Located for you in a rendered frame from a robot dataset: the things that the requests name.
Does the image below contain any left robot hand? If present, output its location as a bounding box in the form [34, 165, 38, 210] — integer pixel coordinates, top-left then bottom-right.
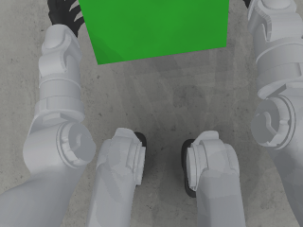
[47, 0, 85, 38]

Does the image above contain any robot thigh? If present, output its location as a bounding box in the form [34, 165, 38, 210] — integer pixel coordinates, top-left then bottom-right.
[186, 139, 246, 227]
[84, 135, 146, 227]

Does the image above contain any robot left upper arm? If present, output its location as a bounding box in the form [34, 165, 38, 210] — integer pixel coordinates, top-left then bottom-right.
[0, 120, 97, 227]

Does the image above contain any right robot thigh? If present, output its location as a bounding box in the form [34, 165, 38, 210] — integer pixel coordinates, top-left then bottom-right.
[186, 139, 246, 227]

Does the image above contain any robot right upper arm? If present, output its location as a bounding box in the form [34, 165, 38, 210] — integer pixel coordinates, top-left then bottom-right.
[250, 95, 303, 227]

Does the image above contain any robot left forearm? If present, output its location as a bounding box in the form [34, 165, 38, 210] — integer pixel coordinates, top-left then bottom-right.
[27, 24, 85, 138]

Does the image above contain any left robot thigh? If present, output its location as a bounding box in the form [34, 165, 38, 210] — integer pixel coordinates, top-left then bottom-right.
[84, 135, 146, 227]

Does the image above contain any robot right forearm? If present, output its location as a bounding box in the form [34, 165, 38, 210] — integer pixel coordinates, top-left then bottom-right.
[247, 0, 303, 100]

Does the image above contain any carton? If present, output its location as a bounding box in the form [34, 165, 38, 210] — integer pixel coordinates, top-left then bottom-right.
[79, 0, 229, 65]

